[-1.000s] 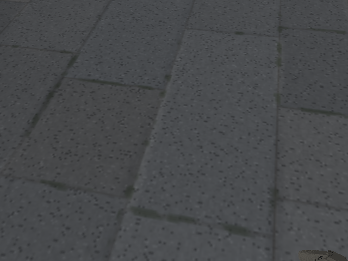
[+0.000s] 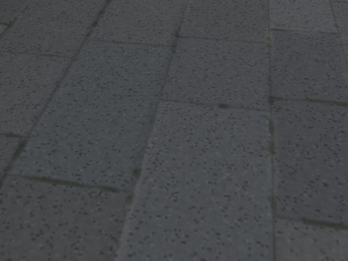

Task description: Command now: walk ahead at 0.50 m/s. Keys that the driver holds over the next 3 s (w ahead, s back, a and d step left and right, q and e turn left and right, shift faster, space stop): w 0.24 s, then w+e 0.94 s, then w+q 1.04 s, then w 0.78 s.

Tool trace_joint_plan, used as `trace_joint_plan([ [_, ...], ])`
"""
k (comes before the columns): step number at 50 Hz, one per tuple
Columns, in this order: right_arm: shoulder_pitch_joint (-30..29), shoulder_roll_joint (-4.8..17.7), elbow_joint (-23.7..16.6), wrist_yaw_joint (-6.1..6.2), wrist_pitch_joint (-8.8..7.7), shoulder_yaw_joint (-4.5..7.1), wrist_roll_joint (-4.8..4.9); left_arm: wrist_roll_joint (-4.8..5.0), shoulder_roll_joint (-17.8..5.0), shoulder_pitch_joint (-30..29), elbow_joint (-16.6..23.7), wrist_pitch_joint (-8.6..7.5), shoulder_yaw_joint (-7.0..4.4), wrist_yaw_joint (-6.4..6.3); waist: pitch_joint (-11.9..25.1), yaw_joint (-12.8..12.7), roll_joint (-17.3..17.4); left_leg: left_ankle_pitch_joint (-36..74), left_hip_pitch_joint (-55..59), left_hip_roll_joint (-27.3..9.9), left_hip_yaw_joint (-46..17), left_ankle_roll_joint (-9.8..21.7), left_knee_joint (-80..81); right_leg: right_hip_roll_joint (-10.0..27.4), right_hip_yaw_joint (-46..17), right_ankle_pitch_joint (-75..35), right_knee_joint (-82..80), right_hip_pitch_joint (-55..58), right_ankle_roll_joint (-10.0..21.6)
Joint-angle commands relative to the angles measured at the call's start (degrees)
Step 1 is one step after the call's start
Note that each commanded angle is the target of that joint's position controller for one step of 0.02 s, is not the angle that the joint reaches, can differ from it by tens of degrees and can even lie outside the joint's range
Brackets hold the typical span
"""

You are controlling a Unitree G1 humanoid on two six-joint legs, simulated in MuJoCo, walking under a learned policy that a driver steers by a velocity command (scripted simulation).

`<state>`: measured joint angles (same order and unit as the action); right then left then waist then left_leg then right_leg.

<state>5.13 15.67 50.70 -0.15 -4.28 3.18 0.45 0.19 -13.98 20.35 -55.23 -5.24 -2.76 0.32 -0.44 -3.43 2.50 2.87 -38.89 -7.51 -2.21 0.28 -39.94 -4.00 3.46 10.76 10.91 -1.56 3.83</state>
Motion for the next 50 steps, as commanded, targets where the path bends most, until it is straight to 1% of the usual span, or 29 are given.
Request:
trace_joint_plan([
  [1, -6.8, 1.85, -4.42, -0.71, -0.89, -0.16, 0.35, 0.52, -9.48, 1.72, 1.51, -0.3, -1.94, -0.61, -3.9, -0.5, -5.33, 4.31, 1.97, 1.98, 2.07, 0.04, 6.54, 15.01, -6.39, -11.72, -4.88, -2.46, 7.42],
  [4, -10.29, 2.5, -6.27, -1.78, -1.41, -0.25, 0.63, 0.73, -9.73, 3.83, 0.03, 0.74, -2.27, -0.87, -4.82, -0.75, -5.44, 0.26, -0.35, 2.52, 1.49, 1.59, 9.89, 18.02, -7.07, -14.88, -1.71, 4.6, 7.08],
  [6, -9.45, 3.72, -6.58, -2.35, -1.74, 0.09, 0.72, 0.84, -10.32, 3.27, -0.16, 1.36, -2.63, -1.14, -3.75, 0.74, -6.16, -4.03, 1.91, 3.37, 1.85, 3.02, 11.31, 19.43, -7.4, -20.27, 1.36, 7.81, 6.17],
  [8, -1.92, 6.27, -4.69, -2.29, -1.9, 1.43, 0.62, 0.77, -11.07, 1.03, 0.38, 1.95, -2.84, -1.26, 1.22, 5.45, -7.65, -6.69, 14.15, 6.71, 4.79, 5.0, 12.43, 18.0, -5.76, -36.98, 10.33, 7.72, 4.62],
  [9, 7.64, 8.99, -1.63, -1.88, -1.83, 2.9, 0.45, 0.45, -9.71, 0.7, 0.81, 2.23, -2.27, -1.3, 7.16, 9.6, -6.65, -5.15, 27.88, 7.1, 4.91, 6.78, 12.12, 14.85, -3.57, -38.98, 21.42, 3.28, 2.97],
  [10, 18.03, 13.3, 0.44, -1.27, -1.6, 4.04, -0.28, -0.72, -7.77, 1.81, 2.29, 2.16, -1.25, -1.4, 15.85, 12.27, 0.45, -4.49, 45.87, -4.14, -8.4, 10.61, 10.41, 10.88, -1.03, -20.92, 39.96, -9.63, 0.96],
  [11, 20.09, 15.58, 1.74, -1.64, -1.32, 4.41, -0.14, -0.31, 0.11, 9.07, 2.08, 0.77, 0.82, -0.55, 22.12, 7.75, 15.45, -16.76, 62.84, -15.18, -35.85, 19.77, 17.98, -0.04, -4.01, 20.11, 57.94, -32.1, -2.35],
  [12, 18.53, 9.95, 1.17, -1.67, -1.42, 2.82, 0.51, 1.19, -6.48, 4.51, 1.84, -0.62, -0.53, -0.33, 18.8, 10.07, 8.71, -23.06, 60.77, -13.43, -37.15, 17.49, 21.9, 2.76, -11.06, 22.94, 64.06, -38.61, -1.29],
  [13, 13.64, 7.75, 0.16, -1.32, -1.64, 2.2, 0.35, 2.77, -9.07, -0.72, 3.46, -1.46, -1.33, -0.2, 10.72, 9.45, 6.17, -20.4, 53.15, -12.32, -27.95, 14.87, 22.99, 5.42, -10.38, 17.84, 64.51, -41.9, -0.32],
  [14, 9.16, 6.55, -0.78, -1.23, -1.85, 1.78, -0.12, 2.79, -8.86, -3.21, 3.81, -1.57, -1.35, -0.62, 6.65, 7.59, 0.95, -14.59, 44.72, -10.64, -21.28, 13.42, 24.67, 8.55, -9.01, 12.29, 61.99, -39.51, -0.37],
  [15, 6.51, 4.73, -0.99, -1.29, -2.11, 1.35, -0.58, 2.0, -8.41, -4.38, 3.79, -1.15, -1.8, -0.98, 3.4, 6.11, -0.09, -10.37, 38.06, -8.81, -16.1, 12.55, 26.62, 10.27, -8.84, 9.01, 58.64, -37.19, -0.71],
  [17, 5.37, 3.19, -0.27, -1.41, -2.61, 0.98, -1.35, 1.8, -5.86, -1.74, 3.11, 0.55, -1.89, -1.02, 2.33, 3.51, 2.15, -7.63, 31.76, -6.89, -9.92, 11.59, 30.07, 12.11, -9.65, 5.85, 55.5, -31.6, -0.97],
  [19, 6.19, 4.45, 0.75, -1.07, -3.0, 1.35, -1.35, 1.83, -4.39, -2.21, 3.57, 1.77, -1.83, -1.1, 0.28, 2.81, 1.71, -4.66, 29.26, -6.76, -5.37, 11.89, 32.47, 12.5, -9.83, 3.48, 53.14, -32.88, -1.64],
  [21, 7.17, 5.69, 1.47, -0.36, -3.04, 1.75, -1.55, 1.45, -4.56, -5.06, 4.9, 2.22, -2.05, -1.13, -1.21, 3.14, 0.51, -1.78, 29.94, -6.67, -1.79, 11.79, 33.59, 12.32, -10.77, -1.8, 48.87, -36.86, -2.39],
  [26, 8.16, 6.71, 1.84, 0.89, -2.57, 1.76, -1.17, 0.86, -3.24, -12.91, 7.88, 1.59, -1.52, 0.24, -2.9, 5.28, -0.01, 1.75, 31.5, -4.24, 7.92, 9.06, 34.7, 10.76, -6.21, -16.22, 32.75, -35.89, -2.61],
  [31, 13.65, 8.12, 3.75, 1.35, -0.6, 2.28, -0.2, 0.92, -2.52, -20.99, 12.8, 1.71, -0.78, 2.05, -5.21, 7.97, -0.96, 8.06, 43.26, -7.96, 10.93, 8.48, 30.59, 9.53, -2.44, -12.28, 25.42, -40.3, -0.91],
  [34, 11.94, 10.11, 2.82, 1.83, 0.85, 2.95, 0.22, 1.09, -4.5, -19.49, 14.71, 1.99, -1.69, 3.17, -2.48, 5.12, 1.59, 29.58, 47.1, -9.15, 13.21, 6.78, 22.08, 5.88, 1.67, -3.84, 24.63, -34.58, 1.76],
  [35, 11.14, 10.89, 2.32, 2.13, 1.34, 3.2, 0.27, 1.12, -5.96, -15.93, 14.42, 2.19, -2.5, 3.29, 0.1, 2.76, 2.88, 38.39, 47.05, -8.98, 13.91, 6.1, 16.02, 3.71, 3.24, -0.98, 25.12, -29.23, 2.99],
  [36, 10.03, 11.27, 1.79, 2.35, 1.82, 3.26, 0.33, 1.32, -8.29, -8.76, 12.99, 2.3, -3.85, 3.17, 3.91, -1.37, 2.8, 41.63, 44.7, -7.73, 14.83, 4.93, 6.16, 1.38, 3.98, -1.49, 23.12, -19.64, 4.71],
  [37, 9.54, 10.89, 0.97, 2.51, 1.74, 2.96, 0.25, 1.35, -12.21, 0.86, 10.75, 2.55, -5.9, 2.27, 8.85, -6.07, 0.08, 32.36, 35.1, -5.27, 15.36, 2.67, -8.33, 1.8, -0.48, -4.06, 19.57, -3.46, 7.31],
  [38, 14.21, 3.55, -1.5, 1.64, 0.5, 0.79, -1.86, 1.46, -18.57, 4.49, 9.93, 2.84, -7.35, 1.11, 14.36, -2.3, -14.1, -11.99, 11.14, 3.03, 14.16, -0.7, -29.48, 16.32, -26.26, -2.8, 18.79, 17.62, 15.45],
  [39, 13.19, 3.02, -3.12, 0.5, -2.29, -0.11, -0.57, 0.99, -17.64, 4.78, 11.53, 2.11, -6.44, 1.37, 22.39, -1.67, -14.23, -37.82, -2.1, 11.1, 0.89, -1.11, -40.84, 24.46, -52.4, 4.83, 8.0, 26.91, 23.01],
  [40, 5.87, 7.2, -4.62, -0.32, -4.12, 1.09, 1.81, 0.36, -13.27, 3.83, 11.49, 1.61, -5.21, 1.44, 16.66, -4.07, -9.04, -33.39, -8.24, 7.26, -3.64, 0.61, -41.78, 22.35, -45.15, 3.62, 5.88, 23.95, 18.88],
  [41, 3.67, 7.2, -5.38, -0.44, -4.97, 0.98, 2.2, 0.58, -11.07, 0.27, 11.91, 1.15, -4.63, 1.34, 10.2, -2.31, -6.06, -27.84, -8.4, 4.56, -3.01, 1.74, -37.37, 19.96, -36.4, -0.35, 5.86, 15.7, 16.37],
  [42, 3.78, 6.97, -4.56, 0.02, -4.97, 1.23, 0.99, 0.71, -9.32, -4.13, 12.96, 0.98, -4.06, 1.35, 6.15, 0.58, -1.96, -24.45, -4.6, 2.28, -2.65, 1.44, -31.97, 17.38, -29.99, -5.89, 5.3, 6.48, 14.46],
  [43, 4.56, 7.69, -4.17, 0.34, -4.3, 1.84, 0.03, 0.4, -7.72, -7.02, 13.99, 0.93, -3.48, 1.19, 4.16, 2.66, -2.2, -22.31, -0.15, 0.83, -2.6, 0.81, -27.89, 15.49, -25.81, -10.73, 4.13, -0.23, 13.48],
  [44, 5.39, 7.58, -4.28, 0.32, -3.39, 2.07, -0.28, 0.07, -7.4, -8.0, 14.63, 0.97, -3.24, 0.98, 3.64, 4.03, -3.09, -21.16, 3.12, 0.33, -2.63, 0.07, -25.89, 14.31, -24.25, -12.75, 2.87, -4.34, 13.25],
  [46, 5.49, 5.99, -4.92, 0.52, -2.11, 1.97, -1.01, 0.4, -8.92, -7.31, 14.76, 0.8, -3.58, 0.38, 2.85, 4.83, -3.74, -18.91, 4.68, 0.6, -1.42, -1.96, -20.8, 13.12, -21.28, -16.96, 1.65, -8.81, 13.54],
  [50, -2.94, 4.02, -7.99, 0.72, -1.68, 1.26, -1.29, 0.77, -10.94, -3.76, 14.31, 1.15, -4.16, -1.02, 0.58, 2.31, -5.41, -5.26, 4.79, 3.28, -0.46, -4.15, -3.84, 9.61, -17.04, -14.87, 1.6, -12.34, 10.89],
])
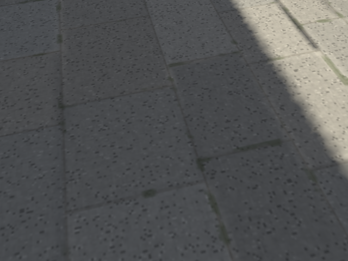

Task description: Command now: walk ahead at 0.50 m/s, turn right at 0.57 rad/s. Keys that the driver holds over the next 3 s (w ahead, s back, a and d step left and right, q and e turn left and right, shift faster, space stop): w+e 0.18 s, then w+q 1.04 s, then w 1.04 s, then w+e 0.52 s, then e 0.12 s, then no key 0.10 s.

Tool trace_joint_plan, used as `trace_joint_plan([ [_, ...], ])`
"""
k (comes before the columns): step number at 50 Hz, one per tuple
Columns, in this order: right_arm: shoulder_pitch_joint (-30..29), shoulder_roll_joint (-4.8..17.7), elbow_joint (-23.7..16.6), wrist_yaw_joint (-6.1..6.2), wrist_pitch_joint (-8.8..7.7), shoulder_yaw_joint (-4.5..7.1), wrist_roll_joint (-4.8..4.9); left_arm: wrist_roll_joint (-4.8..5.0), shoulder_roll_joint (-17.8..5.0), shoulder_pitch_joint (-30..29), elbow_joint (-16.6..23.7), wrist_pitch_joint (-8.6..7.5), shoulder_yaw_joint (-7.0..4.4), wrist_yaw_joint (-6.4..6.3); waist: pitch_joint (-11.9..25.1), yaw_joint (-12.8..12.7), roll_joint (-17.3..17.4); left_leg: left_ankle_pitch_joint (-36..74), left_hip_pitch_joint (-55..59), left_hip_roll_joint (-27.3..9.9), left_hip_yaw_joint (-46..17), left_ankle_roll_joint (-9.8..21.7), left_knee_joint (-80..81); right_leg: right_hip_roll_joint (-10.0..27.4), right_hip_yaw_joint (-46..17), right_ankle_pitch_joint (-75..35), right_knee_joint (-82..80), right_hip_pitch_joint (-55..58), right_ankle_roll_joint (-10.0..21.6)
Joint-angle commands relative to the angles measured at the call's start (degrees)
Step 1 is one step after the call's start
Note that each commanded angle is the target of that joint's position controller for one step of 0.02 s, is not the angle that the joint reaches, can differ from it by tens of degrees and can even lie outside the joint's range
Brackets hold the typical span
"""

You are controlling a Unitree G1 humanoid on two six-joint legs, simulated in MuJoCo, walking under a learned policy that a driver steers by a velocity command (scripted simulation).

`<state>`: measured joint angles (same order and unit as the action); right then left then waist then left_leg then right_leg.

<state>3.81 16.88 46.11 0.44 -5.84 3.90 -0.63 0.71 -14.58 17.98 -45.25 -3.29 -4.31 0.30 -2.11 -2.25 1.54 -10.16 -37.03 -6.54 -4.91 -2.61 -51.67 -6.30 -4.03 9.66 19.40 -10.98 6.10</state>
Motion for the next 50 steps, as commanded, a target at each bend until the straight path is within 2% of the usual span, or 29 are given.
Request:
trace_joint_plan([
  [1, -3.55, 2.31, -4.0, -0.07, -0.27, 0.31, -0.03, 0.34, -10.27, -0.67, 4.21, -0.61, -2.62, -1.13, 2.06, 0.27, -5.23, 11.23, 4.31, 3.32, 2.35, -1.19, 12.29, 11.08, -9.07, -11.5, -6.54, -3.44, 7.66],
  [4, -8.07, 2.61, -5.98, -0.72, -0.73, 0.12, 0.85, 0.55, -10.38, 1.83, 3.36, -0.29, -2.7, -1.16, 1.61, -1.72, -6.67, 16.28, 7.5, 5.37, 2.23, -0.72, 19.67, 11.66, -11.32, -6.51, -5.47, -3.01, 6.16],
  [7, -8.85, 4.76, -7.05, -1.46, -1.51, 0.64, 1.14, 0.76, -9.63, 3.17, 2.86, 0.2, -2.6, -1.49, 1.86, -1.53, -7.23, 12.9, 8.01, 5.84, 0.35, 0.55, 23.84, 13.77, -16.19, -4.66, -0.69, 2.47, 5.53],
  [9, -6.42, 6.15, -6.77, -1.76, -2.22, 1.17, 1.25, 0.49, -9.86, 2.51, 3.22, 0.6, -2.73, -1.82, 2.34, 0.16, -8.85, 7.63, 11.11, 6.11, 0.41, 2.04, 24.87, 14.81, -19.17, -6.63, 2.94, 4.59, 4.84],
  [10, -1.83, 6.66, -5.32, -1.82, -2.55, 1.5, 1.02, 0.24, -8.95, 1.71, 3.31, 0.74, -2.35, -1.85, 3.84, 2.48, -9.37, 8.25, 15.58, 6.31, 2.16, 3.38, 26.61, 14.26, -17.96, -10.27, 5.8, 5.45, 4.0],
  [11, 4.3, 8.3, -3.65, -1.69, -2.89, 2.2, 0.08, -0.13, -6.65, 2.09, 3.44, 0.59, -1.52, -1.66, 8.3, 4.75, -8.62, 8.79, 25.17, 4.62, 1.68, 5.72, 26.4, 11.46, -15.23, -14.98, 13.15, 4.42, 2.41],
  [12, 13.05, 10.97, -2.64, -1.48, -2.85, 2.75, -0.62, -1.13, -4.31, 3.2, 4.21, 0.47, -0.4, -1.53, 16.2, 7.72, -2.7, 7.18, 39.25, -4.06, -8.08, 9.59, 24.86, 7.74, -10.43, -6.78, 28.79, -2.26, 0.27],
  [13, 19.02, 15.19, 0.84, -2.04, -1.96, 4.2, -0.6, 0.86, -1.41, 12.82, 4.18, -0.22, 0.29, -1.31, 20.71, 3.79, 19.05, -5.76, 55.68, -14.41, -35.86, 19.82, 31.49, -0.7, -4.69, 20.06, 47.17, -23.16, -4.19],
  [14, 18.04, 9.6, 0.14, -2.55, -1.84, 2.78, 1.55, 1.21, -6.56, 11.55, 3.16, -0.59, -0.14, -1.39, 16.79, 5.38, 13.19, -18.68, 55.28, -14.44, -42.19, 19.44, 35.17, 2.49, -7.61, 23.66, 53.77, -31.04, -4.28],
  [15, 14.24, 6.43, -0.86, -2.49, -1.47, 1.84, 1.92, 0.94, -9.31, 3.95, 4.43, -0.86, -0.75, -1.15, 9.23, 6.36, 7.15, -18.05, 48.63, -12.14, -33.97, 17.34, 35.72, 5.25, -6.09, 18.32, 54.87, -33.68, -4.12],
  [16, 11.21, 6.08, -1.89, -2.47, -0.92, 1.43, 1.18, 0.06, -9.07, -1.08, 5.66, -1.25, -0.61, -1.25, 5.82, 5.88, 1.97, -12.07, 41.83, -9.67, -28.01, 16.3, 36.35, 7.32, -3.33, 14.24, 53.04, -32.32, -4.07],
  [17, 9.71, 5.67, -2.05, -2.44, -0.53, 1.21, 0.84, -0.92, -8.55, -4.29, 6.81, -1.87, -0.73, -1.26, 2.74, 5.19, 0.63, -4.66, 36.4, -7.9, -24.23, 16.62, 37.17, 8.81, -2.38, 11.63, 49.18, -31.72, -4.16],
  [18, 9.42, 5.11, -2.19, -2.28, -0.5, 0.79, 0.42, -1.28, -7.76, -4.42, 7.28, -2.21, -0.79, -1.14, 3.02, 3.83, 1.96, 1.56, 33.47, -6.13, -21.51, 16.32, 37.66, 10.06, -2.21, 10.01, 45.97, -28.57, -4.21],
  [20, 10.6, 4.73, -1.76, -2.0, -0.32, 0.62, 0.96, -1.3, -5.69, -3.98, 7.85, -2.41, -0.38, -0.92, 4.2, 2.77, 4.18, 8.01, 31.72, -4.2, -18.04, 16.84, 38.47, 10.29, -0.87, 10.66, 39.3, -25.64, -5.18],
  [22, 11.75, 6.89, -1.44, -1.24, 0.01, 1.27, 1.62, -1.33, -4.07, -6.96, 9.06, -2.4, 0.34, -0.86, 3.82, 3.07, 4.2, 9.97, 28.94, -3.77, -15.45, 17.44, 39.64, 9.69, 0.85, 9.55, 30.7, -23.87, -6.53],
  [24, 12.44, 8.65, -1.42, -0.53, 0.57, 1.89, 2.01, -1.13, -2.96, -10.81, 9.93, -2.57, 1.02, -0.57, 3.25, 4.03, 3.91, 8.94, 25.29, -2.49, -12.93, 16.45, 40.34, 8.6, 1.62, 2.32, 22.45, -19.66, -7.37],
  [26, 13.97, 9.01, -1.22, -0.24, 1.18, 2.06, 2.16, -0.54, -3.48, -13.79, 10.42, -2.79, 1.03, -0.2, 2.79, 5.1, 4.22, 8.07, 23.07, -1.61, -11.82, 15.33, 40.29, 7.02, 1.84, -5.17, 16.76, -15.64, -8.05],
  [29, 17.11, 8.49, -0.68, -0.07, 2.04, 1.96, 2.5, 0.03, -4.71, -17.25, 11.7, -3.26, 0.67, 0.2, 2.36, 5.9, 4.39, 4.63, 23.65, -1.92, -13.82, 14.07, 37.81, 5.75, 0.89, -7.75, 11.34, -12.0, -8.11],
  [31, 17.24, 8.63, -0.93, 0.13, 2.49, 2.07, 2.52, 0.24, -6.02, -16.58, 11.81, -3.66, 0.04, 0.22, 2.51, 4.4, 4.87, 1.35, 23.76, -2.19, -16.18, 12.72, 35.12, 5.67, 0.65, -6.92, 7.91, -7.43, -7.28],
  [33, 16.5, 6.55, -1.69, 0.24, 2.58, 1.5, 2.19, -0.08, -7.92, -10.19, 10.23, -3.87, -1.12, -0.3, 4.67, 0.56, 4.77, 0.41, 20.65, 0.84, -15.76, 10.12, 28.48, 7.37, 0.49, -4.92, 5.02, 3.37, -5.13],
  [34, 15.13, 3.4, -3.01, 0.1, 2.25, 0.44, 1.57, -0.93, -10.9, -2.33, 9.33, -3.92, -2.07, -0.89, 9.99, -3.36, 0.64, -2.62, 15.04, 4.11, -11.75, 7.8, 15.51, 15.24, -6.53, -1.57, 5.02, 14.52, -1.87],
  [35, 19.65, -0.6, -4.83, 0.28, 1.43, -0.73, 1.92, -1.78, -15.74, 3.26, 8.39, -2.96, -3.17, -1.15, 16.34, -2.74, -14.28, -19.06, -0.05, 10.64, -3.23, 4.71, -2.03, 27.95, -25.64, 6.47, 1.3, 28.88, 5.01],
  [36, 21.19, 3.45, -5.42, 0.33, 1.17, -0.1, 3.03, -1.19, -14.25, 4.88, 6.95, -2.51, -3.07, -0.6, 15.41, -2.24, -19.0, -24.31, -9.17, 7.6, -2.19, 4.03, -13.26, 32.16, -39.09, 18.98, -2.42, 27.81, 8.64],
  [37, 18.28, 6.83, -5.05, 0.32, 1.5, 0.88, 3.1, -0.72, -10.0, 2.58, 7.35, -2.61, -1.91, -0.47, 8.89, -2.62, -12.5, -19.31, -11.45, 4.93, -3.38, 3.85, -17.97, 29.4, -33.09, 20.9, -3.45, 22.66, 7.16],
  [38, 15.6, 7.0, -5.13, 0.21, 1.91, 1.14, 2.61, -0.75, -7.81, -0.15, 7.42, -2.58, -1.18, -0.36, 4.99, -1.9, -9.2, -14.88, -10.53, 3.52, -2.32, 3.56, -18.42, 26.28, -24.59, 14.87, -4.11, 17.2, 5.28],
  [40, 13.64, 5.56, -5.73, -0.17, 2.65, 1.39, 2.1, -1.42, -5.46, -4.65, 6.97, -2.62, -0.39, -0.08, 1.41, 0.62, -8.42, -9.3, -7.3, 0.91, -1.97, 3.12, -15.49, 22.4, -14.52, 3.61, -6.81, 9.22, 3.96],
  [42, 12.66, 3.45, -6.71, -0.69, 3.43, 1.04, 2.23, -1.37, -5.77, -5.62, 6.24, -3.09, -0.7, -0.02, 0.8, 1.57, -8.58, -5.97, -4.9, -0.05, -0.86, 2.54, -13.74, 21.14, -8.16, -3.25, -9.31, 5.51, 4.05],
  [44, 10.85, 2.61, -8.07, -0.99, 3.81, 0.83, 1.97, -1.22, -6.92, -5.19, 5.25, -3.45, -1.23, -0.17, 0.78, 1.83, -6.82, -2.6, -5.63, -0.37, -0.78, 1.69, -10.41, 21.33, -3.87, -8.57, -10.48, 5.35, 4.91],
  [50, 1.36, 1.27, -11.51, -2.85, 3.45, -0.27, 1.81, -0.66, -10.41, -2.98, 2.7, -2.79, -2.23, -0.79, -0.86, -0.96, -4.66, 11.37, -1.82, 0.67, 3.16, 2.49, 7.99, 20.53, 7.35, -13.2, -10.95, 6.72, 3.2],
])
Over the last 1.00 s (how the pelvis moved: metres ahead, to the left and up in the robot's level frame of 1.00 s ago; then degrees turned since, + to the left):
0.56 -0.04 0.00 -22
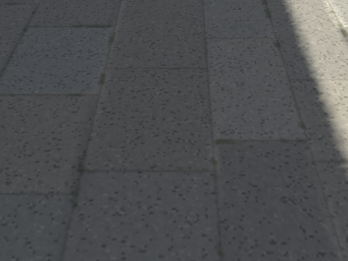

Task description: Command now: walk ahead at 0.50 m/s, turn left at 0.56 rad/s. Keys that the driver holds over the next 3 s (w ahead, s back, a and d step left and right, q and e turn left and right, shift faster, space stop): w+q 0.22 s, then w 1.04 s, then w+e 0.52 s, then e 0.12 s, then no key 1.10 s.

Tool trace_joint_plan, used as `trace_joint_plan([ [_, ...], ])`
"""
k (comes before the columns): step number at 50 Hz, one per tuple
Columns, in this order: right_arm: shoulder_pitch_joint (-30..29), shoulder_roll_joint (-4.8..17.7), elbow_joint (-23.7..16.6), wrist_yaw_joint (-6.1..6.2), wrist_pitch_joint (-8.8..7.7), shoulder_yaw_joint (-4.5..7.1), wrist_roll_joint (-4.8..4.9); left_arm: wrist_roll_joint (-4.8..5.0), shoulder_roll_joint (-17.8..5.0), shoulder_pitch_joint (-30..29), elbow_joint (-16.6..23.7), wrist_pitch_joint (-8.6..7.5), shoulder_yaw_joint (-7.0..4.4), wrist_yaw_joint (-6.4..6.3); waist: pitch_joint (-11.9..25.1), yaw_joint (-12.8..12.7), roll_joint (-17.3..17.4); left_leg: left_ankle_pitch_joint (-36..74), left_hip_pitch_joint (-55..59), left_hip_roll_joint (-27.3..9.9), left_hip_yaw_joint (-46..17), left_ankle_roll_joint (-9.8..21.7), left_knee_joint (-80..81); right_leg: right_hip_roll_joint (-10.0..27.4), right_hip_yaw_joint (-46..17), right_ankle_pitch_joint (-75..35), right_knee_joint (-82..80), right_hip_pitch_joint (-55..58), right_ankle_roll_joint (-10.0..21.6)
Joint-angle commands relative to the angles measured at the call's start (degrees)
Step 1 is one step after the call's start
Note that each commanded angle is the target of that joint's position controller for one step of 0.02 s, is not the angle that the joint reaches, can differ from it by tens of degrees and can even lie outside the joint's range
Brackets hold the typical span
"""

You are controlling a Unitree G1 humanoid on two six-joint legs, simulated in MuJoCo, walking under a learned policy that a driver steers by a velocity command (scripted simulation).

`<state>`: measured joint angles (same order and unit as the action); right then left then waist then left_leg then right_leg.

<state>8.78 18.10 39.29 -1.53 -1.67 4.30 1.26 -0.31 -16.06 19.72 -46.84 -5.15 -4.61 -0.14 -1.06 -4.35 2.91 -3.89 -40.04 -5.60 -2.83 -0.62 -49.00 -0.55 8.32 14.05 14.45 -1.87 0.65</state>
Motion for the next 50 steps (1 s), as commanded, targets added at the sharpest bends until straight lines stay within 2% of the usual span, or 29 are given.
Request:
trace_joint_plan([
  [1, -5.26, 0.15, -5.43, -1.17, -0.71, -0.72, -0.02, 0.62, -9.49, -3.87, 3.8, -0.72, -2.09, -0.38, -2.39, 0.64, -5.9, 5.12, 1.58, 0.01, 1.84, 0.98, 7.27, 15.18, -4.08, -17.56, -5.83, -1.39, 8.3],
  [4, -8.7, 1.14, -7.73, -1.95, -0.54, -0.49, 0.14, 1.54, -11.05, -1.99, 2.44, 0.17, -2.62, -0.38, -3.47, 0.36, -6.13, 0.81, 1.85, 1.06, 3.76, 3.17, 11.32, 16.92, -1.86, -21.9, -3.35, 3.56, 6.94],
  [6, -7.4, 2.79, -8.44, -2.2, -0.3, 0.34, -0.12, 1.87, -12.75, -1.98, 2.25, 0.94, -3.07, -0.64, -1.31, 2.24, -7.66, -5.09, 7.22, 4.21, 6.92, 5.45, 12.57, 17.04, 0.5, -38.87, 3.2, 5.84, 5.67],
  [7, -3.35, 4.44, -7.82, -2.09, -0.1, 1.29, -0.22, 2.04, -13.62, -2.04, 2.26, 1.42, -3.28, -0.85, 1.69, 4.9, -8.32, -7.29, 13.61, 6.69, 8.69, 6.87, 13.19, 16.49, 1.86, -48.36, 10.28, 5.81, 4.92],
  [8, 5.48, 7.07, -5.58, -1.63, 0.11, 2.94, -0.04, 2.16, -13.22, -2.42, 2.45, 1.79, -2.99, -1.13, 6.34, 9.88, -7.3, -4.31, 26.35, 9.31, 9.45, 8.91, 16.52, 14.67, 3.85, -51.03, 21.72, 1.88, 3.3],
  [9, 15.38, 11.43, -3.27, -0.47, 0.69, 4.9, 0.17, 0.95, -11.16, -1.38, 3.31, 1.55, -2.02, -1.39, 11.78, 14.02, -2.65, -2.76, 44.49, 5.0, 0.62, 11.89, 16.99, 12.59, 4.03, -36.38, 38.62, -11.73, 0.73],
  [10, 13.3, 18.21, -3.75, -0.04, 0.27, 5.53, 0.54, -1.3, -2.69, 3.92, 7.02, 0.12, 0.82, -0.55, 16.53, 6.49, 13.26, -11.82, 62.13, -10.41, -32.72, 22.41, 22.22, 1.1, -0.38, 17.91, 59.21, -37.68, -2.79],
  [11, 15.84, 13.83, -5.54, -0.24, -0.49, 4.15, 0.18, 0.66, -7.17, -1.61, 7.44, -1.99, 0.38, 0.23, 24.05, 11.29, 6.7, -19.23, 64.67, -13.73, -45.21, 24.2, 30.31, 0.28, -13.4, 20.66, 65.32, -43.24, -2.02],
  [12, 14.34, 10.18, -4.18, -0.45, -1.19, 3.03, -0.38, 2.85, -9.72, -6.32, 8.61, -2.78, -0.3, 0.66, 15.73, 11.78, 3.6, -14.94, 59.44, -12.36, -36.12, 21.1, 31.43, 2.94, -13.27, 14.87, 64.52, -47.36, -1.01],
  [13, 11.13, 8.57, -4.17, -0.37, -1.54, 2.46, -0.23, 2.35, -8.9, -6.91, 8.44, -3.16, 0.14, 0.39, 10.53, 9.4, 0.07, -9.49, 50.82, -9.99, -28.74, 19.14, 31.31, 5.46, -12.58, 9.78, 59.84, -45.48, -0.41],
  [14, 7.0, 6.59, -4.65, -0.22, -1.6, 1.79, -0.54, 0.87, -8.9, -6.88, 7.63, -3.03, -0.05, -0.04, 7.2, 7.0, -1.46, -2.66, 42.6, -8.06, -23.1, 17.59, 31.56, 7.42, -12.26, 6.69, 55.28, -41.6, -0.77],
  [15, 4.45, 4.93, -5.39, -0.09, -1.74, 1.09, -1.34, 0.4, -9.23, -5.51, 7.12, -2.33, -0.37, -0.03, 6.02, 4.78, -0.29, 3.31, 36.68, -6.54, -19.45, 17.01, 32.85, 8.78, -12.65, 4.68, 52.86, -37.0, -0.96],
  [17, 3.37, 4.83, -4.87, 0.07, -2.28, 0.97, -1.52, 0.12, -7.83, -3.82, 6.43, -0.91, -0.19, 0.07, 5.43, 3.15, 0.16, 8.94, 30.95, -5.69, -16.13, 17.55, 35.3, 8.97, -11.77, 3.12, 49.73, -33.13, -2.07],
  [19, 4.51, 5.94, -3.43, 0.48, -2.83, 1.17, -1.27, -0.22, -6.2, -5.6, 6.87, -0.03, 0.31, -0.13, 3.49, 3.28, -0.29, 11.72, 28.13, -4.86, -12.02, 17.56, 37.29, 8.77, -11.03, -1.22, 44.96, -33.7, -3.36],
  [24, 7.96, 6.58, -0.6, 1.42, -2.72, 1.09, -0.76, 0.15, -3.93, -15.01, 8.74, -0.44, 1.39, 0.68, 0.21, 7.03, 0.15, 6.74, 28.43, -1.68, -5.67, 13.67, 38.56, 6.63, -9.97, -20.05, 25.69, -32.73, -3.39],
  [28, 12.19, 7.52, 2.06, 1.38, -2.39, 1.29, -0.31, 0.98, -4.3, -21.07, 10.62, -1.01, 1.52, 1.87, -2.25, 9.54, 0.46, 2.56, 33.74, -4.62, -7.72, 13.37, 37.39, 4.91, -9.89, -21.22, 18.12, -33.31, -1.93],
  [31, 13.63, 8.03, 3.46, 1.68, -1.62, 1.58, -0.22, 0.83, -5.32, -21.6, 11.58, -1.39, 1.21, 2.7, -2.29, 8.86, 1.36, 7.52, 40.47, -7.48, -9.6, 12.24, 33.67, 4.0, -9.99, -14.53, 14.8, -34.13, 0.42],
  [33, 12.73, 8.66, 3.66, 1.92, -1.12, 1.79, -0.2, 0.75, -6.58, -17.51, 10.8, -1.55, 0.6, 2.71, -0.05, 6.2, 2.67, 18.9, 42.1, -7.08, -9.09, 10.77, 28.75, 1.97, -8.04, -10.14, 13.37, -27.45, 2.32],
  [34, 11.91, 8.12, 3.52, 1.98, -0.88, 1.48, -0.34, 0.57, -8.24, -10.97, 8.93, -1.6, -0.43, 2.36, 4.26, 2.63, 1.99, 27.36, 41.1, -4.4, -6.88, 9.46, 21.14, 0.43, -6.41, -11.41, 11.98, -17.85, 3.99],
  [35, 11.65, 6.03, 2.56, 2.12, -0.86, 0.48, -1.06, -0.03, -11.23, -1.65, 7.19, -1.62, -1.39, 1.96, 12.34, -1.39, -0.14, 22.63, 33.62, -1.45, -4.35, 7.43, 8.04, 6.04, -11.54, -15.08, 15.08, -1.82, 7.3],
  [36, 19.03, 1.11, 1.59, 1.86, -1.86, -1.07, -0.86, -0.69, -16.56, 4.9, 5.99, -1.25, -2.83, 1.74, 21.87, -0.34, -13.11, -0.84, 11.21, 7.36, -0.08, 2.59, -14.68, 19.96, -35.44, -6.76, 13.65, 21.67, 16.46],
  [37, 17.64, 2.35, 1.99, 1.61, -2.78, -1.13, -0.54, 0.66, -12.61, 7.37, 4.83, -0.88, -1.86, 2.05, 24.05, -1.78, -18.03, -29.04, 0.96, 9.98, -5.01, 2.06, -22.82, 23.1, -50.74, 4.34, 4.67, 25.13, 18.38],
  [38, 12.25, 6.83, 0.83, 1.25, -3.23, 0.06, 0.68, 1.18, -9.72, 3.68, 5.24, -0.64, -0.79, 1.83, 14.58, -2.08, -12.6, -26.35, -4.55, 6.19, -5.7, 2.51, -26.57, 21.52, -44.56, 11.11, 3.0, 18.58, 15.37],
  [39, 7.91, 6.88, -0.34, 1.2, -3.41, -0.05, 0.76, 0.76, -8.48, -0.35, 5.99, -0.27, -0.29, 1.6, 8.59, -0.93, -8.25, -21.24, -4.71, 3.18, -3.31, 2.83, -24.81, 19.41, -37.69, 9.62, 1.83, 10.26, 13.52],
  [40, 5.67, 6.33, -0.82, 1.22, -3.36, -0.01, -0.09, 0.26, -7.27, -3.48, 6.17, -0.08, 0.24, 1.66, 3.72, 0.7, -5.96, -17.65, -3.29, 1.3, -2.08, 2.64, -20.71, 17.05, -32.56, 4.89, -0.22, 2.22, 13.01],
  [42, 8.04, 4.78, 0.14, 1.33, -2.49, 0.16, -0.58, -0.38, -5.84, -6.36, 6.45, -0.52, 0.81, 1.8, 1.92, 3.96, -8.1, -13.46, 3.01, -1.04, -2.08, 1.98, -15.97, 14.04, -26.85, -2.47, -3.37, -5.99, 12.46],
  [44, 9.25, 3.08, 0.78, 1.52, -1.75, -0.16, -0.74, 0.08, -6.52, -6.41, 5.73, -1.08, 0.58, 1.8, 1.67, 5.02, -8.12, -11.35, 4.3, -1.5, -1.11, 0.9, -12.99, 13.22, -22.59, -8.13, -5.46, -8.76, 13.37],
  [46, 6.02, 2.47, -0.22, 1.76, -1.69, -0.4, -1.11, 0.19, -7.86, -5.56, 4.76, -1.22, 0.16, 1.43, 0.42, 4.63, -6.91, -6.19, 1.96, -2.08, -0.78, -0.24, -7.53, 12.98, -19.5, -12.84, -6.87, -8.73, 13.77],
  [50, -1.47, 0.67, -1.67, 1.15, -2.59, -1.1, -1.04, 0.79, -8.85, -2.99, 3.09, -0.51, -0.07, 0.76, -0.82, 2.05, -6.15, 6.49, 3.65, -0.8, 0.96, -0.61, 7.71, 10.32, -13.19, -16.49, -7.15, -7.29, 11.38],
])
Over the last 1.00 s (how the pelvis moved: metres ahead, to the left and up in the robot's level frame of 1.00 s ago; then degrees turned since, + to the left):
0.52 0.00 0.00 12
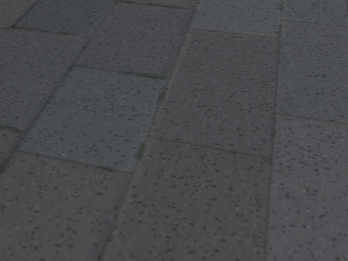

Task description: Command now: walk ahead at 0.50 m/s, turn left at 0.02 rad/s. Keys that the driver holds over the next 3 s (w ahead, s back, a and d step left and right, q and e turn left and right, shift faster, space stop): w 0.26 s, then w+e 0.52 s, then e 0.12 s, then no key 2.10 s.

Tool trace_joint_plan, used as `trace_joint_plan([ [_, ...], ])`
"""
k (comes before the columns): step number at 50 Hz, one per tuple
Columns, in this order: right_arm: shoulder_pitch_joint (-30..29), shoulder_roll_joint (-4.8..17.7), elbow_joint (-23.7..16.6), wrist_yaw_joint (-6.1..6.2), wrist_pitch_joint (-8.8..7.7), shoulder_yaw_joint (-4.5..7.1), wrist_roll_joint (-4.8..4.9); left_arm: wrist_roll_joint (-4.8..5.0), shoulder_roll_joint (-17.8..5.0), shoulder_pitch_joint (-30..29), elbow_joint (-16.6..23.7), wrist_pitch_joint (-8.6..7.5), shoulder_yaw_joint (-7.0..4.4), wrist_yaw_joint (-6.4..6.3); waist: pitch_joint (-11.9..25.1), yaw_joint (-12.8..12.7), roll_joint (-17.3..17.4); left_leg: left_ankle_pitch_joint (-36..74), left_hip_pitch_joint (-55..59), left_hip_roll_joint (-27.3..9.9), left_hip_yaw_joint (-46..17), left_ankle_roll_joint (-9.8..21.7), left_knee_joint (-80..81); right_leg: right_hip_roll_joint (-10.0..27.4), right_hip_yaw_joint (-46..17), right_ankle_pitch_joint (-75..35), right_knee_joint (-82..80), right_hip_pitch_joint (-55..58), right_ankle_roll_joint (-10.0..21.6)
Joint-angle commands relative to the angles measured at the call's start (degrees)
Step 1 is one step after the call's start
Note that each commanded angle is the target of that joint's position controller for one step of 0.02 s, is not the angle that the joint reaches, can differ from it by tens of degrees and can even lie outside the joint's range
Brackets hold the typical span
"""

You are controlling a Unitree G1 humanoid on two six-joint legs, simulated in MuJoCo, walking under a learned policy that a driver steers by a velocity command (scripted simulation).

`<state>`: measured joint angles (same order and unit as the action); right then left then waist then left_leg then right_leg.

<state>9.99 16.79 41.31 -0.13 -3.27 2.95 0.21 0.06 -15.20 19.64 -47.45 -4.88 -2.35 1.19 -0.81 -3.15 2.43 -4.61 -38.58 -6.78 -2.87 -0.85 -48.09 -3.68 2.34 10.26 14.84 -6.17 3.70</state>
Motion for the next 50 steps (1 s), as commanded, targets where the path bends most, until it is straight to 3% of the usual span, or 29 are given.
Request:
trace_joint_plan([
  [1, -4.74, 1.64, -4.15, -0.51, -1.21, 0.08, 0.14, 0.62, -10.11, -1.69, 3.09, -0.61, -2.4, -0.66, -1.42, -0.04, -5.53, 9.25, 3.18, 1.04, 1.64, -0.34, 9.85, 13.38, -6.52, -12.29, -7.44, -2.49, 8.02],
  [4, -9.58, 1.79, -5.69, -1.37, -1.67, 0.0, 0.67, 1.01, -10.81, 1.77, 1.17, 0.17, -2.61, -0.77, -2.61, -1.89, -5.54, 10.14, 3.05, 2.21, 2.01, 0.27, 15.0, 15.35, -7.12, -11.47, -6.06, 1.88, 7.91],
  [7, -11.43, 2.86, -6.94, -2.28, -2.07, 0.27, 0.75, 1.28, -11.49, 2.64, -0.11, 1.24, -3.0, -1.13, -3.0, -1.22, -6.23, 4.69, 2.39, 2.96, 1.62, 2.26, 18.3, 18.09, -8.3, -15.11, -2.72, 7.82, 6.89],
  [9, -7.91, 4.45, -6.24, -2.43, -2.24, 0.94, 0.57, 1.33, -12.35, 1.56, -0.34, 1.82, -3.32, -1.46, -0.74, 1.42, -7.24, 0.6, 8.36, 4.67, 3.03, 3.95, 19.77, 18.3, -7.97, -25.04, 2.06, 9.83, 5.65],
  [10, -1.94, 5.99, -4.53, -2.18, -2.27, 1.89, 0.33, 1.35, -12.24, 0.38, -0.24, 2.13, -3.21, -1.6, 2.97, 5.01, -6.96, 1.04, 17.19, 6.43, 4.84, 5.39, 21.52, 16.32, -6.0, -33.57, 9.17, 8.93, 4.42],
  [11, 7.11, 9.04, -2.03, -1.61, -2.18, 3.27, 0.06, 0.77, -10.26, 0.52, 0.22, 2.21, -2.38, -1.76, 9.74, 8.84, -5.5, 2.91, 31.87, 4.53, 3.21, 7.56, 19.93, 13.31, -3.67, -32.3, 20.78, 3.07, 2.55],
  [12, 14.73, 14.86, -1.15, -1.09, -1.95, 4.55, -1.22, -0.19, -5.08, 5.16, 2.23, 1.39, -0.57, -1.56, 19.7, 8.9, 4.88, 1.19, 55.24, -10.14, -17.75, 14.99, 18.57, 6.7, -0.66, -12.25, 42.67, -17.1, -1.12],
  [13, 17.05, 13.73, -0.05, -1.33, -1.63, 4.25, -0.22, 0.06, -3.33, 7.39, 1.41, 0.12, 0.2, -1.14, 24.58, 8.6, 13.42, -8.67, 62.51, -15.93, -37.54, 19.98, 27.05, 0.32, -6.45, 23.53, 54.19, -30.42, -2.48],
  [14, 14.73, 9.38, -0.35, -1.16, -1.53, 2.94, 0.27, 1.84, -9.08, 2.25, 1.97, -0.6, -1.3, -0.64, 17.11, 9.85, 7.76, -15.58, 57.67, -14.43, -32.69, 17.1, 29.15, 3.85, -9.86, 22.41, 59.17, -36.89, -1.75],
  [15, 10.57, 7.91, -0.81, -0.93, -1.5, 2.41, 0.28, 2.55, -9.99, -2.23, 3.26, -0.94, -1.57, -0.49, 9.85, 8.9, 4.81, -13.84, 49.34, -12.82, -24.63, 14.94, 30.71, 6.6, -8.24, 16.8, 58.01, -38.32, -1.24],
  [16, 6.98, 6.37, -1.04, -0.92, -1.52, 1.89, -0.1, 1.99, -9.48, -4.35, 3.49, -0.79, -1.63, -0.67, 5.71, 7.25, 1.82, -10.11, 41.66, -10.62, -18.98, 13.76, 32.78, 8.74, -7.24, 12.14, 55.04, -36.42, -1.49],
  [17, 4.51, 4.75, -1.16, -1.04, -1.86, 1.45, -0.57, 1.53, -8.96, -4.11, 3.24, -0.18, -1.96, -0.78, 2.98, 5.36, 2.36, -6.5, 35.96, -8.69, -14.43, 12.94, 35.11, 10.4, -7.59, 8.68, 52.2, -33.66, -1.87],
  [18, 3.1, 4.11, -0.95, -1.12, -2.31, 1.35, -0.92, 1.59, -7.92, -2.33, 2.61, 0.66, -1.95, -0.84, 2.59, 3.77, 3.7, -4.47, 32.33, -7.72, -11.35, 12.55, 37.07, 11.23, -8.0, 6.45, 51.21, -30.23, -2.32],
  [21, 2.51, 4.8, 0.69, -0.99, -3.58, 1.84, -1.13, 1.58, -5.5, -1.83, 2.41, 2.4, -1.8, -1.28, 0.52, 2.39, 2.48, 2.58, 28.35, -7.32, -3.95, 12.97, 40.62, 11.37, -8.77, 1.78, 48.74, -30.26, -3.82],
  [24, 3.52, 5.66, 2.33, -0.28, -3.65, 2.16, -1.37, 1.19, -4.99, -5.4, 3.68, 2.37, -1.92, -1.18, -0.83, 3.05, 1.07, 8.11, 30.39, -6.52, 2.21, 12.14, 41.33, 10.73, -9.56, -7.21, 40.89, -33.78, -4.54],
  [28, 4.78, 7.01, 3.69, 0.48, -3.18, 2.35, -0.87, 0.9, -3.08, -12.67, 6.01, 1.79, -1.13, 0.24, -2.76, 5.82, 0.05, 9.21, 32.1, -5.48, 8.95, 10.17, 42.2, 9.69, -4.65, -16.86, 27.41, -31.15, -3.77],
  [33, 8.63, 8.8, 6.26, 0.93, -0.88, 3.16, 0.36, 1.0, -3.09, -19.16, 10.51, 1.87, -0.93, 2.0, -4.63, 7.58, -0.4, 17.41, 44.09, -9.4, 11.39, 9.27, 37.33, 8.51, -1.5, -10.11, 20.8, -35.31, -1.08],
  [35, 7.38, 10.21, 5.99, 1.42, 0.13, 3.6, 0.66, 1.01, -4.48, -17.61, 11.43, 2.05, -1.66, 2.55, -2.34, 5.51, 1.37, 34.23, 46.41, -9.7, 13.04, 7.96, 31.16, 5.7, 1.65, -4.13, 20.42, -30.66, 0.94],
  [36, 6.82, 10.99, 5.71, 1.77, 0.64, 3.84, 0.73, 1.0, -5.73, -14.68, 11.21, 2.26, -2.37, 2.6, 0.1, 3.55, 2.64, 43.83, 46.81, -9.49, 13.72, 7.27, 25.76, 3.55, 3.41, -0.99, 20.95, -26.01, 2.16],
  [37, 6.04, 11.41, 5.44, 2.06, 1.17, 3.91, 0.73, 1.13, -7.84, -8.25, 9.94, 2.41, -3.61, 2.42, 3.69, -0.19, 2.72, 48.71, 45.12, -8.4, 14.65, 6.24, 16.6, 1.2, 4.39, -0.19, 19.88, -17.51, 3.77],
  [38, 5.38, 10.83, 4.97, 2.34, 1.21, 3.53, 0.77, 1.23, -11.25, 1.14, 7.69, 2.59, -5.53, 1.59, 8.49, -5.19, 0.73, 42.75, 37.46, -5.91, 15.72, 4.1, 3.19, 0.16, 2.2, -3.68, 15.91, -2.41, 6.19],
  [39, 9.41, 5.38, 2.66, 1.92, 0.17, 1.76, -1.06, 1.32, -17.85, 6.52, 6.69, 3.08, -7.35, 0.3, 14.69, -3.8, -11.49, 9.14, 14.94, 0.34, 15.56, 0.74, -18.04, 13.58, -20.65, -2.71, 15.81, 19.4, 13.51],
  [40, 9.65, 2.48, 1.08, 0.94, -2.13, 0.27, -1.03, 1.08, -18.47, 3.92, 8.85, 2.43, -6.71, 0.39, 21.91, -0.92, -15.46, -30.22, -0.38, 11.25, 3.44, -1.2, -32.4, 23.81, -49.66, -1.81, 5.63, 29.08, 22.42],
  [41, 3.14, 7.3, -0.07, 0.01, -3.8, 1.5, 1.11, 0.4, -13.98, 2.82, 9.48, 1.95, -5.3, 0.59, 19.11, -3.88, -9.29, -27.98, -5.49, 7.46, -3.34, -0.02, -34.28, 22.59, -43.14, -8.3, 4.16, 27.06, 19.25],
  [42, 0.56, 7.3, -1.17, -0.14, -4.5, 1.31, 1.85, 0.2, -11.9, -0.32, 9.85, 1.55, -4.67, 0.52, 12.26, -2.28, -6.72, -23.82, -5.49, 5.19, -2.48, 0.79, -30.93, 20.53, -33.38, -18.6, 5.25, 18.99, 17.0],
  [43, 0.53, 7.04, -0.52, 0.37, -4.44, 1.48, 0.64, 0.63, -10.43, -3.96, 10.32, 1.51, -4.32, 0.47, 7.43, 0.43, -1.86, -20.97, -3.27, 2.96, -1.76, 0.41, -25.89, 17.57, -26.11, -26.77, 5.62, 10.26, 14.76],
  [44, 1.11, 7.99, -0.19, 0.84, -3.74, 2.09, -0.5, 0.63, -8.81, -6.67, 11.11, 1.69, -3.87, 0.14, 5.53, 2.37, -2.03, -19.17, 0.44, 1.47, -1.44, -0.12, -22.16, 15.91, -21.86, -31.07, 5.03, 3.69, 13.49],
  [46, 3.46, 6.89, 0.01, 1.0, -1.82, 2.13, -0.79, -0.17, -8.71, -8.88, 12.14, 1.96, -3.72, -0.31, 5.11, 4.85, -3.42, -17.04, 5.82, 1.45, -0.71, -1.66, -18.52, 14.1, -18.37, -37.58, 3.42, -4.04, 13.3],
  [50, 2.18, 3.68, -0.07, 1.43, -0.42, 0.97, -1.0, 0.15, -9.9, -8.24, 10.74, 2.52, -3.84, -1.65, 6.56, 4.57, -5.98, -6.83, 8.52, 3.27, 1.3, -3.83, -4.53, 10.65, -11.06, -42.55, 4.02, -7.5, 11.06],
])
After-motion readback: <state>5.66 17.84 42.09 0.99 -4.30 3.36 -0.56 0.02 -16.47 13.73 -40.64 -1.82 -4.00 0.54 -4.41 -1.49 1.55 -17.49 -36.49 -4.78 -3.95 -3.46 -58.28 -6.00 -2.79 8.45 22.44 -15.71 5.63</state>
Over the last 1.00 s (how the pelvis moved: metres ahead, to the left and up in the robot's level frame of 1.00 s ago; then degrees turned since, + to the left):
0.56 0.07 0.00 14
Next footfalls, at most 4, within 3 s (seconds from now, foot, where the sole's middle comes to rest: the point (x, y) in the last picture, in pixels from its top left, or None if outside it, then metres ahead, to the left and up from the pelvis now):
0.22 left None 0.31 0.15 -0.78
0.76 right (232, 231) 0.61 -0.14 -0.78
1.20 left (191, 184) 0.82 0.02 -0.78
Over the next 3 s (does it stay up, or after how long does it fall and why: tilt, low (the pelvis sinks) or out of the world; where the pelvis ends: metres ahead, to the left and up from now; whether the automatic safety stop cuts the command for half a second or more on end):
stays up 0.68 -0.04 -0.01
